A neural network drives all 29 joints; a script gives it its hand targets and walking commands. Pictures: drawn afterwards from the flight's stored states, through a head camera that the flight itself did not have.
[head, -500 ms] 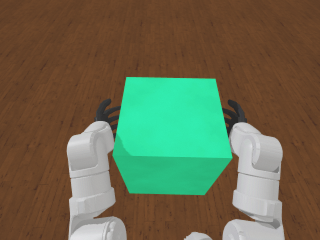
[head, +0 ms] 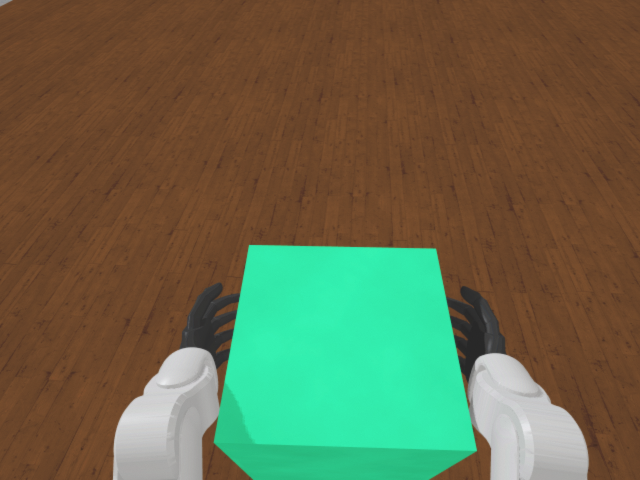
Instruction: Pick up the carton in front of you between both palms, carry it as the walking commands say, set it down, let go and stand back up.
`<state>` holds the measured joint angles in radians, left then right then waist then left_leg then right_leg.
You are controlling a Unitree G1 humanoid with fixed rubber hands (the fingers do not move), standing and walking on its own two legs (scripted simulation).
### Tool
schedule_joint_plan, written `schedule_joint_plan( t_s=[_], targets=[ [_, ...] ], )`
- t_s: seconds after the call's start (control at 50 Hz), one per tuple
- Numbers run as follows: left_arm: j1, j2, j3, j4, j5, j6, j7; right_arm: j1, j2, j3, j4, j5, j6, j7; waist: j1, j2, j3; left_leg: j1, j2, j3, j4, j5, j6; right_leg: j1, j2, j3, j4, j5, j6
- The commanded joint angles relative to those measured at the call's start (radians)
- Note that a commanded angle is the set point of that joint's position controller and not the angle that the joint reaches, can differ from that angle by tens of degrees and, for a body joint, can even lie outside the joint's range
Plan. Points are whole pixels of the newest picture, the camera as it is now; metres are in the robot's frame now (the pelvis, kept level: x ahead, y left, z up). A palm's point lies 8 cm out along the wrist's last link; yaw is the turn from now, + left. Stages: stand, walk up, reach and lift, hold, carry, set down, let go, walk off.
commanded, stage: carry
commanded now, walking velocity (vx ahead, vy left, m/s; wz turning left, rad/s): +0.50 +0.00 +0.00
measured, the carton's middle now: (338, 374) +0.25 +0.00 +0.02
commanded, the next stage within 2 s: none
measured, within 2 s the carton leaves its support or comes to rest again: neither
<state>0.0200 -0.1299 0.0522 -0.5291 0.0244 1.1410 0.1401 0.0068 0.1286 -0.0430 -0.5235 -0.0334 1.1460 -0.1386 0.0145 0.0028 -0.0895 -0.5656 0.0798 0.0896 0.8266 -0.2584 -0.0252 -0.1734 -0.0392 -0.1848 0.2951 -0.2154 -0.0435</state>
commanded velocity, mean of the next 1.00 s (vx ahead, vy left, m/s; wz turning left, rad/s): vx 0.19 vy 0.00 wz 0.00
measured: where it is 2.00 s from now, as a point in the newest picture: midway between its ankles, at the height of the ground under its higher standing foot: (333, 413)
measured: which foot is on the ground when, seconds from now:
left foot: up 0.00-0.18, down 0.20-0.68, up 0.70-0.80, down 0.82-1.00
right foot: down 0.00-0.20, up 0.22-0.62, down 0.64-1.00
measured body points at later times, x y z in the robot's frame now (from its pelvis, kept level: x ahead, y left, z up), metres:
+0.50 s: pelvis +0.31 +0.04 +0.00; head +0.30 +0.06 +0.45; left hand +0.56 +0.18 +0.07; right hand +0.54 -0.13 +0.08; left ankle +0.28 +0.12 -0.75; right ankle +0.38 -0.11 -0.70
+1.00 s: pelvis +0.51 +0.01 -0.02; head +0.49 +0.00 +0.43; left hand +0.76 +0.16 +0.08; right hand +0.76 -0.15 +0.08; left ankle +0.42 +0.12 -0.75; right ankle +0.52 -0.08 -0.75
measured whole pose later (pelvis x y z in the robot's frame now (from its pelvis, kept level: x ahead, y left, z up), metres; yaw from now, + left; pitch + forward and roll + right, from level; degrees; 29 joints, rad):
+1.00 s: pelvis +0.51 +0.01 -0.02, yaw +0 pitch +4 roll -1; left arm 0.00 -0.13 0.05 -0.52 0.04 1.20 0.13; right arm -0.01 0.13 -0.04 -0.52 -0.05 1.21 -0.14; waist 0.01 0.02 -0.14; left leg -0.16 0.07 0.12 0.48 -0.38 -0.03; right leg -0.33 -0.05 -0.23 0.50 -0.23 -0.04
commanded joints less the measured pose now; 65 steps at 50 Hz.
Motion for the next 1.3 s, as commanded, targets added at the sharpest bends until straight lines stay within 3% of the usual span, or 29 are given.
schedule_joint_plan(
  t_s=[0.0, 0.12, 0.16, 0.18, 0.2, 0.22, 0.24, 0.28, 0.3, 0.34, 0.38, 0.42, 0.48, 0.56, 0.6, 0.62, 0.64, 0.66, 0.68, 0.7, 0.72, 0.74, 0.78, 0.82, 0.84, 0.88, 0.98, 1.14, 1.28],
  targets=[
    [-0.353, -0.781, -0.635, -0.122, -0.263, 0.012, -0.138, -0.351, 0.817, 0.657, -0.118, 0.243, 0.006, 0.108, 0.000, -0.156, -0.176, -0.026, -0.004, 0.056, -0.177, 0.108, -0.007, 0.205, -0.203, 0.117, -0.102, 0.314, -0.080],
    [-0.351, -0.632, -0.594, -0.095, -0.235, 0.071, -0.103, -0.341, 0.661, 0.599, -0.092, 0.233, 0.068, 0.085, 0.002, -0.162, -0.041, 0.079, -0.006, 0.106, -0.307, 0.215, 0.028, 0.141, -0.214, 0.075, -0.078, 0.284, -0.044],
    [-0.368, -0.614, -0.595, -0.089, -0.238, 0.086, -0.092, -0.324, 0.633, 0.571, -0.064, 0.227, 0.080, 0.079, -0.018, -0.122, -0.082, 0.291, -0.065, 0.181, -0.336, 0.119, 0.038, 0.075, -0.170, 0.005, 0.110, 0.360, -0.014],
    [-0.368, -0.605, -0.593, -0.083, -0.238, 0.093, -0.087, -0.308, 0.623, 0.556, -0.047, 0.224, 0.084, 0.076, -0.032, -0.065, -0.132, 0.480, -0.061, 0.160, -0.340, 0.064, 0.041, -0.021, -0.131, -0.031, 0.289, 0.359, 0.013],
    [-0.380, -0.599, -0.596, -0.091, -0.238, 0.100, -0.082, -0.313, 0.605, 0.539, -0.031, 0.218, 0.085, 0.074, -0.043, 0.135, -0.193, 0.657, 0.179, -0.235, -0.457, -0.131, 0.127, -0.247, -0.049, -0.021, 0.580, 0.200, 0.070],
    [-0.405, -0.600, -0.604, -0.107, -0.243, 0.104, -0.082, -0.322, 0.623, 0.543, -0.019, 0.228, 0.081, 0.075, -0.047, 0.344, -0.242, 0.780, 0.349, -0.594, -0.615, -0.140, 0.231, -0.466, 0.057, 0.029, 0.842, -0.225, 0.089],
    [-0.414, -0.638, -0.622, -0.099, -0.254, 0.102, -0.087, -0.319, 0.662, 0.548, -0.030, 0.243, 0.078, 0.082, -0.041, 0.288, -0.240, 0.731, 0.357, -0.602, -0.632, -0.020, 0.244, -0.510, 0.005, 0.153, 0.971, -0.269, 0.059],
    [-0.427, -0.750, -0.631, -0.079, -0.254, 0.082, -0.107, -0.373, 0.765, 0.588, -0.056, 0.267, 0.060, 0.105, -0.037, 0.095, -0.247, 0.619, 0.310, -0.417, -0.600, 0.079, 0.215, -0.502, -0.074, 0.189, 0.991, -0.174, 0.022],
    [-0.421, -0.795, -0.632, -0.062, -0.248, 0.069, -0.117, -0.401, 0.807, 0.610, -0.064, 0.276, 0.049, 0.116, -0.030, 0.047, -0.234, 0.541, 0.291, -0.331, -0.625, 0.055, 0.185, -0.466, -0.102, 0.201, 0.919, -0.112, 0.020],
    [-0.395, -0.838, -0.634, -0.037, -0.228, 0.044, -0.127, -0.416, 0.850, 0.638, -0.062, 0.286, 0.030, 0.134, -0.023, 0.074, -0.231, 0.469, 0.248, -0.213, -0.671, -0.033, 0.148, -0.409, -0.101, 0.165, 0.791, -0.050, 0.025],
    [-0.359, -0.849, -0.633, -0.024, -0.206, 0.023, -0.127, -0.394, 0.848, 0.653, -0.057, 0.289, 0.016, 0.147, -0.025, 0.100, -0.210, 0.462, 0.230, -0.146, -0.709, -0.051, 0.148, -0.409, -0.094, 0.129, 0.661, -0.019, 0.041],
    [-0.340, -0.843, -0.632, -0.028, -0.193, 0.012, -0.125, -0.375, 0.832, 0.657, -0.060, 0.286, 0.007, 0.154, -0.029, 0.099, -0.175, 0.479, 0.218, -0.085, -0.710, 0.083, 0.157, -0.418, -0.084, 0.092, 0.521, 0.015, 0.059],
    [-0.331, -0.815, -0.641, -0.062, -0.200, 0.008, -0.117, -0.352, 0.796, 0.652, -0.081, 0.282, 0.004, 0.151, -0.027, 0.128, -0.149, 0.506, 0.177, 0.022, -0.629, 0.392, 0.134, -0.380, -0.042, 0.028, 0.353, 0.073, 0.062],
    [-0.350, -0.747, -0.652, -0.119, -0.234, 0.029, -0.106, -0.313, 0.732, 0.623, -0.100, 0.262, 0.018, 0.127, -0.032, 0.156, -0.139, 0.524, 0.149, 0.090, -0.523, 0.546, 0.104, -0.286, -0.009, -0.021, 0.240, 0.201, 0.060],
    [-0.334, -0.707, -0.642, -0.121, -0.240, 0.044, -0.101, -0.305, 0.698, 0.607, -0.102, 0.247, 0.034, 0.113, -0.021, 0.116, -0.137, 0.492, 0.115, 0.133, -0.393, 0.530, 0.060, -0.141, 0.013, -0.054, 0.085, 0.332, 0.063],
    [-0.329, -0.683, -0.631, -0.122, -0.238, 0.052, -0.099, -0.299, 0.678, 0.600, -0.100, 0.238, 0.042, 0.106, -0.019, 0.096, -0.150, 0.438, 0.096, 0.137, -0.322, 0.523, 0.028, -0.016, -0.004, -0.047, 0.046, 0.398, 0.058],
    [-0.325, -0.654, -0.615, -0.118, -0.233, 0.062, -0.096, -0.295, 0.652, 0.590, -0.094, 0.229, 0.050, 0.098, -0.019, 0.043, -0.190, 0.344, 0.073, 0.126, -0.234, 0.349, -0.015, 0.135, -0.117, 0.068, 0.084, 0.659, 0.050],
    [-0.327, -0.639, -0.604, -0.104, -0.232, 0.068, -0.093, -0.307, 0.641, 0.602, -0.109, 0.238, 0.064, 0.090, -0.008, -0.127, -0.288, 0.203, 0.019, 0.076, -0.082, 0.019, -0.038, 0.359, -0.295, 0.247, 0.188, 1.047, -0.067],
    [-0.291, -0.654, -0.593, -0.080, -0.240, 0.067, -0.093, -0.301, 0.638, 0.613, -0.132, 0.256, 0.074, 0.090, 0.004, -0.239, -0.366, 0.144, -0.026, 0.042, -0.002, -0.271, -0.041, 0.402, -0.352, 0.359, 0.140, 1.005, -0.154],
    [-0.288, -0.682, -0.589, -0.081, -0.244, 0.065, -0.098, -0.323, 0.668, 0.629, -0.135, 0.264, 0.076, 0.093, -0.001, -0.208, -0.344, 0.133, -0.011, -0.008, -0.007, -0.337, -0.032, 0.347, -0.350, 0.361, 0.083, 0.892, -0.158],
    [-0.311, -0.721, -0.595, -0.088, -0.249, 0.062, -0.105, -0.343, 0.707, 0.639, -0.131, 0.267, 0.073, 0.099, -0.008, -0.163, -0.341, 0.155, 0.000, -0.032, -0.096, -0.360, -0.016, 0.303, -0.336, 0.328, 0.054, 0.746, -0.138],
    [-0.332, -0.757, -0.601, -0.091, -0.254, 0.057, -0.114, -0.365, 0.743, 0.647, -0.129, 0.270, 0.067, 0.107, -0.012, -0.148, -0.312, 0.198, 0.006, -0.027, -0.215, -0.347, -0.005, 0.241, -0.307, 0.279, 0.035, 0.638, -0.104],
    [-0.358, -0.806, -0.617, -0.098, -0.264, 0.046, -0.131, -0.380, 0.805, 0.661, -0.125, 0.270, 0.053, 0.120, -0.016, -0.154, -0.316, 0.331, -0.009, 0.021, -0.394, -0.123, -0.002, 0.160, -0.239, 0.183, 0.029, 0.418, -0.040],
    [-0.361, -0.815, -0.631, -0.105, -0.264, 0.037, -0.142, -0.372, 0.823, 0.663, -0.123, 0.262, 0.042, 0.127, -0.014, -0.118, -0.323, 0.433, 0.024, 0.021, -0.460, 0.063, -0.008, 0.089, -0.193, 0.117, 0.052, 0.310, -0.006],
    [-0.385, -0.806, -0.638, -0.122, -0.266, 0.037, -0.145, -0.377, 0.826, 0.661, -0.120, 0.256, 0.038, 0.127, -0.015, -0.058, -0.298, 0.396, 0.076, -0.024, -0.463, 0.118, -0.006, 0.098, -0.167, 0.075, 0.092, 0.307, 0.012],
    [-0.393, -0.789, -0.641, -0.106, -0.264, 0.044, -0.140, -0.380, 0.788, 0.641, -0.111, 0.246, 0.047, 0.125, -0.011, 0.002, -0.255, 0.412, 0.103, -0.017, -0.390, 0.323, -0.003, 0.057, -0.146, 0.082, 0.155, 0.469, 0.014],
    [-0.340, -0.722, -0.617, -0.055, -0.236, 0.065, -0.119, -0.313, 0.721, 0.602, -0.043, 0.229, 0.063, 0.115, -0.016, 0.024, -0.260, 0.406, 0.089, -0.012, -0.338, 0.543, -0.005, 0.061, -0.140, 0.071, 0.260, 0.648, 0.018],
    [-0.383, -0.773, -0.624, -0.071, -0.242, 0.056, -0.118, -0.373, 0.769, 0.622, -0.074, 0.260, 0.052, 0.123, -0.018, 0.019, -0.253, 0.406, 0.086, -0.017, -0.331, 0.573, 0.003, 0.059, -0.130, 0.062, 0.282, 0.588, 0.023],
    [-0.367, -0.764, -0.623, -0.076, -0.234, 0.053, -0.115, -0.357, 0.756, 0.624, -0.083, 0.257, 0.049, 0.122, -0.019, 0.028, -0.241, 0.413, 0.091, -0.022, -0.332, 0.539, 0.017, 0.033, -0.128, 0.060, 0.283, 0.460, 0.023]
  ],
)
